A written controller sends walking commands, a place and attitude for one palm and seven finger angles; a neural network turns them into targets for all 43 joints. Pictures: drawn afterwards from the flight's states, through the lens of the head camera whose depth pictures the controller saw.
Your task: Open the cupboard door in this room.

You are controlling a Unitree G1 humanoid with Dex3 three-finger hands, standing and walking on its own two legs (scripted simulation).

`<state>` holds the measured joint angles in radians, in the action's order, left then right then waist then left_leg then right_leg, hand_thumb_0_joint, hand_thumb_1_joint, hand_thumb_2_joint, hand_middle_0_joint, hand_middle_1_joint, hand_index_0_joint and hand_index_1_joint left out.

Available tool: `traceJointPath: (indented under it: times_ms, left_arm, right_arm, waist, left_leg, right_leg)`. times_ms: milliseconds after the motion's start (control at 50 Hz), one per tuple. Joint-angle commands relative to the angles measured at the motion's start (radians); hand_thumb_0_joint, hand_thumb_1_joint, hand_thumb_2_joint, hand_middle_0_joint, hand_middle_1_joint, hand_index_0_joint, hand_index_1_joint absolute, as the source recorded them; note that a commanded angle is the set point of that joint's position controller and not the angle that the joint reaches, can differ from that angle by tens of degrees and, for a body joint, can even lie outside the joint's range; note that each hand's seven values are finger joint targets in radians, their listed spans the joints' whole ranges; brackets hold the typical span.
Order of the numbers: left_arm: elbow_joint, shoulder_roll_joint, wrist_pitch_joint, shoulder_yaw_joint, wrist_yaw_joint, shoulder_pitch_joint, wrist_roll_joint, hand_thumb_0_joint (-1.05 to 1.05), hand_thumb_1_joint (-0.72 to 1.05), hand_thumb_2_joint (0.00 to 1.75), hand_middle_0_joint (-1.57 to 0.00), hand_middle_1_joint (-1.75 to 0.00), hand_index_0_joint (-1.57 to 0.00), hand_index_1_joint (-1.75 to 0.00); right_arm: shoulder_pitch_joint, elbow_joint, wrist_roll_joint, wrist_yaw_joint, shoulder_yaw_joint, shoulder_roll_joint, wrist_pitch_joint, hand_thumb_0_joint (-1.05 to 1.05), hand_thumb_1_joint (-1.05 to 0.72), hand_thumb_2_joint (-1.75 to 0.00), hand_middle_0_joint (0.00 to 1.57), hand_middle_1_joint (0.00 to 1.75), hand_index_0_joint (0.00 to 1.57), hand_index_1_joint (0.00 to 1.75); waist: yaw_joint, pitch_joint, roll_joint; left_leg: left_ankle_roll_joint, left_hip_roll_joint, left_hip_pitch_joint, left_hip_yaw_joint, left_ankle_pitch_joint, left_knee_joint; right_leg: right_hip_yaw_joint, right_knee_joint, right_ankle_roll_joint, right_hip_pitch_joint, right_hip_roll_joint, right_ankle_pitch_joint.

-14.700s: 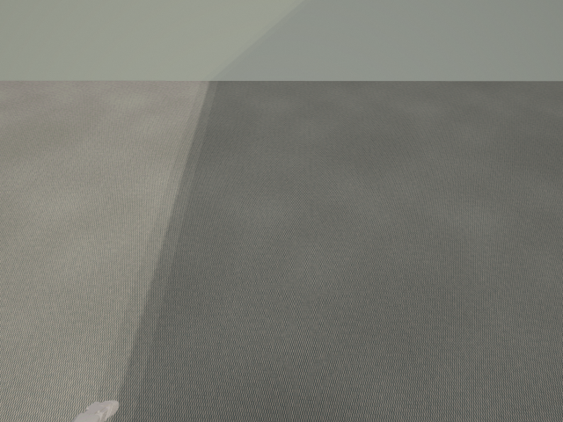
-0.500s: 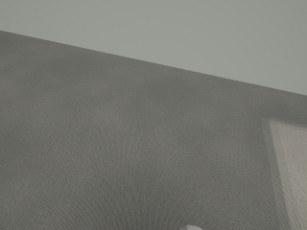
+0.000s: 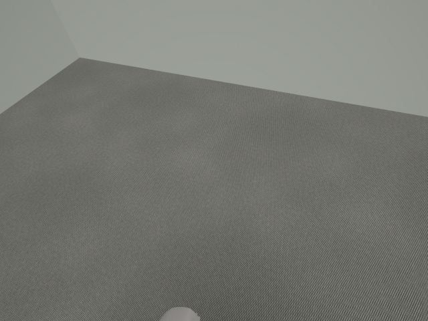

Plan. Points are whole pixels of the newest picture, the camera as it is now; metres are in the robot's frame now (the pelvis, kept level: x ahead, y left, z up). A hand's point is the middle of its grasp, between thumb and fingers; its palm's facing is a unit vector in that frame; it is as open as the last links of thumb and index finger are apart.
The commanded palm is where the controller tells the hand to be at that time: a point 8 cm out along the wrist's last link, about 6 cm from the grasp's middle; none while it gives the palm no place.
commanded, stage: turn or walk to find it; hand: left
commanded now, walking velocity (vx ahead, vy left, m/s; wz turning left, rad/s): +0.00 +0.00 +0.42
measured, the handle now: out of the picture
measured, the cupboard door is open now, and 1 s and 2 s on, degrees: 0 0 0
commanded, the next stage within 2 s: none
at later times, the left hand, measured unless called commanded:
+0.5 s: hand out of the picture -0.07 +0.26 -0.18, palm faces +0.29 -0.93 -0.24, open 7.4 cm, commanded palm none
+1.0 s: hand out of the picture -0.02 +0.20 -0.14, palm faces +0.39 -0.87 -0.29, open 7.4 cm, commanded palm none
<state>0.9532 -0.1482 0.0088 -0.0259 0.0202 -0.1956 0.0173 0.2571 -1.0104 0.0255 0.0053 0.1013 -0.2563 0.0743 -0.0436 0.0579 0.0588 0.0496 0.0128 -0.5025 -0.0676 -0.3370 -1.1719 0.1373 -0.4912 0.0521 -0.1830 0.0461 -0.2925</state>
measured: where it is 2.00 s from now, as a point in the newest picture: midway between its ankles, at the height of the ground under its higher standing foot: outside the picture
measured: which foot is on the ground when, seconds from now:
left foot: up 0.00-0.34, down 0.36-0.84, up 0.86-1.00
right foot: down 0.00-0.36, up 0.38-0.82, down 0.84-1.00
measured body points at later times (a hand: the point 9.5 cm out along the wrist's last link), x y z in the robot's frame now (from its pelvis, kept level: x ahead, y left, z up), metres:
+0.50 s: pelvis -0.03 +0.05 +0.00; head -0.01 +0.08 +0.44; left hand -0.09 +0.31 -0.17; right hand +0.15 -0.17 -0.13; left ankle -0.07 +0.14 -0.74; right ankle -0.03 -0.09 -0.67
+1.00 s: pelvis -0.03 -0.02 +0.00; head +0.01 -0.05 +0.44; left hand -0.04 +0.24 -0.12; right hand +0.09 -0.25 -0.18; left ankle -0.12 +0.11 -0.65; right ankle +0.00 -0.10 -0.74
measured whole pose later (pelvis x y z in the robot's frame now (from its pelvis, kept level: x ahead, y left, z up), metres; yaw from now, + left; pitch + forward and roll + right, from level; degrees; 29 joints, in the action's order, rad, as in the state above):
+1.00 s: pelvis -0.03 -0.02 +0.00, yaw +25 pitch -1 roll +2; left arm 0.93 -0.15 0.01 -0.03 0.02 -0.16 0.02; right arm 0.25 -1.01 0.02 0.00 0.10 -0.26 0.08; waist -0.04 0.07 0.07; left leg 0.03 0.03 -0.47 -0.06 -0.40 -1.15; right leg 0.13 -0.54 0.04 -0.22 0.06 -0.31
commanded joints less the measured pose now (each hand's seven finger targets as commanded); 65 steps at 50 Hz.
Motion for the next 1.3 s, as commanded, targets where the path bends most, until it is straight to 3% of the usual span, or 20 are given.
traceJointPath:
  times_ms: [0, 200, 260, 300, 320, 340, 360, 420, 460, 680, 780, 800, 820, 840, 860, 880, 900, 960, 1200, 1280]
  left_arm:
    - [-0.06, -0.185, -0.028, -0.05, 0.017, -0.034, 0.0, 0.0, 0.9, 0.9, -0.2, -0.3, -0.2, -0.3]
    - [-0.003, -0.251, -0.017, -0.069, 0.013, -0.147, 0.017, 0.0, 0.9, 0.9, -0.2, -0.3, -0.2, -0.3]
    - [0.002, -0.268, -0.012, -0.072, 0.011, -0.121, 0.014, 0.0, 0.9, 0.9, -0.2, -0.3, -0.2, -0.3]
    - [0.002, -0.255, -0.005, -0.072, 0.01, -0.085, 0.003, 0.0, 0.9, 0.9, -0.2, -0.3, -0.2, -0.3]
    - [-0.013, -0.218, 0.004, -0.066, 0.007, -0.099, -0.005, 0.0, 0.9, 0.9, -0.2, -0.3, -0.2, -0.3]
    - [-0.046, -0.155, 0.01, -0.044, 0.003, -0.078, -0.008, 0.0, 0.9, 0.9, -0.2, -0.3, -0.2, -0.3]
    - [-0.054, -0.174, 0.024, -0.042, 0.009, -0.031, 0.0, 0.0, 0.9, 0.9, -0.2, -0.3, -0.2, -0.3]
    - [-0.024, -0.185, 0.033, -0.055, 0.0, -0.005, 0.002, 0.0, 0.9, 0.9, -0.2, -0.3, -0.2, -0.3]
    - [-0.009, -0.185, 0.029, -0.055, -0.006, -0.037, -0.001, 0.0, 0.9, 0.9, -0.2, -0.3, -0.2, -0.3]
    - [-0.079, -0.154, 0.023, -0.043, -0.001, 0.072, -0.008, 0.0, 0.9, 0.9, -0.2, -0.3, -0.2, -0.3]
    - [-0.059, -0.165, -0.001, -0.047, 0.002, -0.03, -0.014, 0.0, 0.9, 0.9, -0.2, -0.3, -0.2, -0.3]
    - [-0.049, -0.2, -0.013, -0.055, 0.006, -0.078, -0.009, 0.0, 0.9, 0.9, -0.2, -0.3, -0.2, -0.3]
    - [-0.044, -0.288, -0.023, -0.073, 0.015, -0.102, 0.007, 0.0, 0.9, 0.9, -0.2, -0.3, -0.2, -0.3]
    - [-0.053, -0.322, -0.019, -0.072, 0.014, -0.111, 0.004, 0.0, 0.9, 0.9, -0.2, -0.3, -0.2, -0.3]
    - [-0.065, -0.285, -0.018, -0.072, 0.017, -0.068, 0.001, 0.0, 0.9, 0.9, -0.2, -0.3, -0.2, -0.3]
    - [-0.078, -0.254, -0.014, -0.073, 0.022, -0.001, -0.001, 0.0, 0.9, 0.9, -0.2, -0.3, -0.2, -0.3]
    - [-0.091, -0.235, -0.013, -0.063, 0.018, 0.037, -0.001, 0.0, 0.9, 0.9, -0.2, -0.3, -0.2, -0.3]
    - [-0.097, -0.192, -0.025, -0.047, 0.013, 0.051, -0.001, 0.0, 0.9, 0.9, -0.2, -0.3, -0.2, -0.3]
    - [-0.023, -0.248, -0.019, -0.068, 0.015, -0.115, 0.015, 0.0, 0.9, 0.9, -0.2, -0.3, -0.2, -0.3]
    - [-0.013, -0.266, -0.011, -0.076, 0.011, -0.079, 0.013, 0.0, 0.9, 0.9, -0.2, -0.3, -0.2, -0.3]
  right_arm:
    - [-0.021, 0.053, 0.001, 0.004, 0.001, -0.047, -0.012, 0.0, -0.9, -0.9, 0.2, 0.3, 0.2, 0.3]
    - [-0.159, 0.094, -0.018, -0.002, -0.033, -0.026, -0.034, 0.0, -0.9, -0.9, 0.2, 0.3, 0.2, 0.3]
    - [-0.127, 0.091, -0.021, -0.004, -0.035, -0.034, -0.042, 0.0, -0.9, -0.9, 0.2, 0.3, 0.2, 0.3]
    - [-0.065, 0.076, -0.018, -0.002, -0.031, -0.057, -0.056, 0.0, -0.9, -0.9, 0.2, 0.3, 0.2, 0.3]
    - [-0.039, 0.074, -0.013, -0.003, -0.017, -0.13, -0.067, 0.0, -0.9, -0.9, 0.2, 0.3, 0.2, 0.3]
    - [-0.009, 0.074, -0.009, -0.01, 0.005, -0.218, -0.065, 0.0, -0.9, -0.9, 0.2, 0.3, 0.2, 0.3]
    - [0.012, 0.058, -0.009, -0.014, 0.005, -0.233, -0.052, 0.0, -0.9, -0.9, 0.2, 0.3, 0.2, 0.3]
    - [-0.104, 0.081, -0.004, -0.035, -0.019, -0.152, -0.057, 0.0, -0.9, -0.9, 0.2, 0.3, 0.2, 0.3]
    - [-0.121, 0.094, -0.009, -0.034, -0.025, -0.141, -0.064, 0.0, -0.9, -0.9, 0.2, 0.3, 0.2, 0.3]
    - [-0.035, 0.091, 0.0, -0.027, -0.003, -0.144, -0.062, 0.0, -0.9, -0.9, 0.2, 0.3, 0.2, 0.3]
    - [-0.062, 0.101, -0.005, -0.023, 0.003, -0.135, -0.057, 0.0, -0.9, -0.9, 0.2, 0.3, 0.2, 0.3]
    - [-0.057, 0.105, -0.012, -0.018, 0.002, -0.105, -0.06, 0.0, -0.9, -0.9, 0.2, 0.3, 0.2, 0.3]
    - [-0.039, 0.122, -0.019, -0.012, -0.011, -0.038, -0.063, 0.0, -0.9, -0.9, 0.2, 0.3, 0.2, 0.3]
    - [-0.074, 0.142, -0.014, -0.016, -0.005, -0.053, -0.053, 0.0, -0.9, -0.9, 0.2, 0.3, 0.2, 0.3]
    - [-0.069, 0.126, -0.009, -0.015, 0.004, -0.073, -0.038, 0.0, -0.9, -0.9, 0.2, 0.3, 0.2, 0.3]
    - [-0.051, 0.107, -0.005, -0.011, 0.009, -0.072, -0.024, 0.0, -0.9, -0.9, 0.2, 0.3, 0.2, 0.3]
    - [-0.041, 0.085, -0.002, -0.005, 0.009, -0.068, -0.019, 0.0, -0.9, -0.9, 0.2, 0.3, 0.2, 0.3]
    - [0.009, 0.053, -0.001, 0.006, 0.002, -0.048, -0.017, 0.0, -0.9, -0.9, 0.2, 0.3, 0.2, 0.3]
    - [-0.143, 0.088, -0.014, 0.002, -0.029, -0.024, -0.03, 0.0, -0.9, -0.9, 0.2, 0.3, 0.2, 0.3]
    - [-0.096, 0.085, -0.019, -0.002, -0.033, -0.026, -0.045, 0.0, -0.9, -0.9, 0.2, 0.3, 0.2, 0.3]
  waist:
    - [0.044, 0.007, -0.214]
    - [0.108, -0.08, -0.262]
    - [0.08, -0.112, -0.262]
    - [0.032, -0.131, -0.2]
    - [0.017, -0.162, -0.011]
    - [-0.003, -0.133, 0.251]
    - [-0.02, -0.118, 0.171]
    - [0.024, -0.009, 0.148]
    - [0.046, -0.022, 0.101]
    - [0.012, -0.062, 0.103]
    - [0.068, -0.115, 0.069]
    - [0.086, -0.149, -0.021]
    - [0.092, -0.169, -0.282]
    - [0.11, -0.13, -0.334]
    - [0.089, -0.099, -0.243]
    - [0.062, -0.05, -0.282]
    - [0.043, -0.008, -0.217]
    - [0.019, -0.001, -0.212]
    - [0.1, -0.063, -0.233]
    - [0.068, -0.102, -0.251]
  left_leg:
    - [0.028, -0.039, -0.069, 0.008, 0.007, -0.017]
    - [0.007, -0.035, 0.082, 0.111, -0.154, 0.388]
    - [-0.007, -0.028, 0.179, 0.143, -0.078, 0.532]
    - [-0.024, -0.044, 0.366, 0.134, 0.133, 0.764]
    - [-0.07, -0.175, 0.516, -0.032, 0.298, 0.838]
    - [-0.178, -0.395, 0.581, -0.297, 0.669, 0.845]
    - [-0.241, -0.436, 0.485, -0.245, 0.678, 0.834]
    - [-0.209, -0.296, 0.384, -0.155, 0.599, 0.841]
    - [-0.195, -0.25, 0.402, -0.102, 0.648, 0.829]
    - [-0.231, -0.24, 0.394, -0.22, 0.613, 0.797]
    - [-0.168, -0.17, 0.257, -0.242, 0.527, 0.692]
    - [-0.115, -0.116, 0.166, -0.195, 0.355, 0.626]
    - [-0.043, 0.013, -0.014, -0.042, 0.01, 0.44]
    - [-0.025, 0.047, -0.046, -0.007, -0.283, 0.236]
    - [-0.029, 0.015, -0.024, -0.049, -0.236, 0.085]
    - [-0.028, -0.002, -0.037, -0.059, -0.188, 0.01]
    - [-0.021, -0.012, -0.041, -0.039, -0.128, -0.05]
    - [0.003, -0.025, -0.046, -0.002, -0.013, -0.074]
    - [0.015, -0.053, 0.053, 0.101, -0.141, 0.321]
    - [-0.006, -0.039, 0.191, 0.147, -0.058, 0.545]
  right_leg:
    - [-0.166, 0.201, 0.048, 0.036, 0.255, 0.27]
    - [-0.132, 0.09, 0.106, 0.162, 0.316, 0.577]
    - [-0.098, 0.045, 0.079, 0.138, 0.32, 0.552]
    - [-0.031, -0.056, 0.006, 0.021, 0.289, 0.415]
    - [0.033, -0.217, -0.057, -0.139, 0.206, 0.202]
    - [0.041, -0.401, -0.125, -0.372, 0.083, -0.319]
    - [-0.047, -0.509, -0.112, -0.331, 0.083, -0.359]
    - [-0.109, -0.611, -0.121, -0.364, 0.079, -0.187]
    - [-0.102, -0.636, -0.13, -0.351, 0.064, -0.134]
    - [-0.106, -0.372, -0.141, -0.257, 0.023, -0.175]
    - [-0.083, 0.03, -0.118, 0.026, -0.011, 0.059]
    - [-0.136, 0.137, -0.107, 0.164, 0.063, 0.163]
    - [-0.352, 0.159, -0.028, 0.291, 0.302, 0.295]
    - [-0.461, 0.17, 0.081, 0.166, 0.448, 0.426]
    - [-0.4, 0.191, 0.118, 0.065, 0.419, 0.326]
    - [-0.361, 0.223, 0.099, -0.009, 0.381, 0.193]
    - [-0.312, 0.222, 0.079, -0.037, 0.33, 0.146]
    - [-0.164, 0.199, 0.036, -0.016, 0.253, 0.23]
    - [-0.108, 0.11, 0.099, 0.137, 0.325, 0.519]
    - [-0.067, 0.033, 0.068, 0.107, 0.327, 0.496]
